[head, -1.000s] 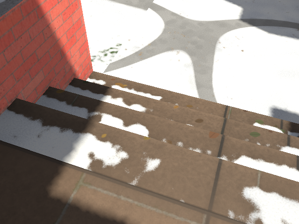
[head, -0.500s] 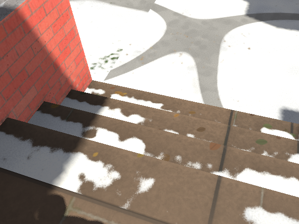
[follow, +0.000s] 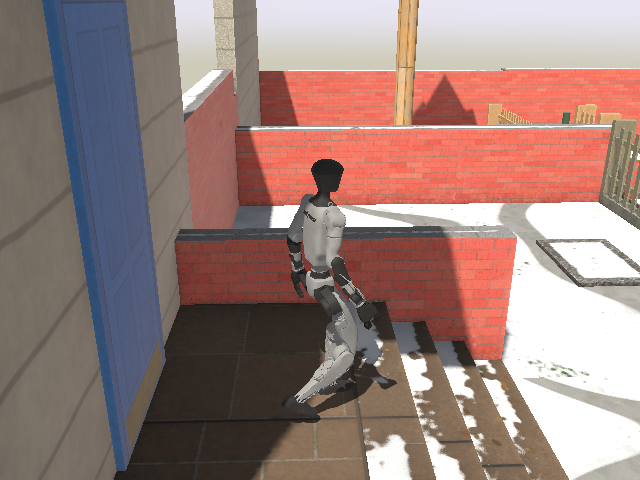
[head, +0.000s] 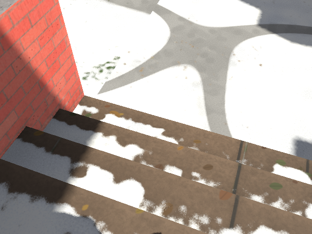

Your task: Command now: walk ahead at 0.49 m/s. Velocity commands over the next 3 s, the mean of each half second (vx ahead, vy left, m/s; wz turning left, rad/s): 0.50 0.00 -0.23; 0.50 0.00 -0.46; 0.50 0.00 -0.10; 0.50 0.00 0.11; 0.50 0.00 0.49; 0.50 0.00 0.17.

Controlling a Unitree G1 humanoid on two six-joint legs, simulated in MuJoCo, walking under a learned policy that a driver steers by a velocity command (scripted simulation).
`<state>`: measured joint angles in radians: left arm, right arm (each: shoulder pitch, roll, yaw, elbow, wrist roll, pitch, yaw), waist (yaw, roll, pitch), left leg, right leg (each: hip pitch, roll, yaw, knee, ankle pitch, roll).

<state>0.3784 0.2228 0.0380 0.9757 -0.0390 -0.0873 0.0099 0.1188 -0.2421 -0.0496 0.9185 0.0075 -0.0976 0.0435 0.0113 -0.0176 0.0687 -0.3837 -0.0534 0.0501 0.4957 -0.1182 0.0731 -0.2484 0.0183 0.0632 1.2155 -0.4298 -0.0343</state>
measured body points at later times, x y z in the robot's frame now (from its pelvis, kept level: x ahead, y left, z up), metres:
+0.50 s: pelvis +0.25 -0.07 -0.01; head +0.27 -0.09 +0.44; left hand +0.40 +0.17 -0.11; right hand +0.26 -0.34 -0.15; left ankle +0.16 +0.09 -0.64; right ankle +0.31 -0.15 -0.73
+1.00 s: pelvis +0.49 -0.09 -0.06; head +0.48 -0.11 +0.39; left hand +0.59 +0.17 -0.17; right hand +0.58 -0.39 -0.15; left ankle +0.67 -0.02 -0.78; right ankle +0.31 -0.15 -0.73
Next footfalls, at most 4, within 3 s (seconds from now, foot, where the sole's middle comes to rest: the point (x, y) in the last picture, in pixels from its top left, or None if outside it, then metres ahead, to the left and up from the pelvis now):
0.40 right None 0.35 -0.15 -0.77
1.06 left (167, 195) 0.69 -0.02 -0.93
1.62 right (224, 177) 0.88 -0.36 -1.09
2.22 left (194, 140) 1.24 -0.23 -1.25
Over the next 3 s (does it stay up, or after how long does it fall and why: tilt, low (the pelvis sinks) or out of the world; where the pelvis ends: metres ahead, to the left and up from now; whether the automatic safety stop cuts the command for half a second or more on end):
stays up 1.53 -0.43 -0.64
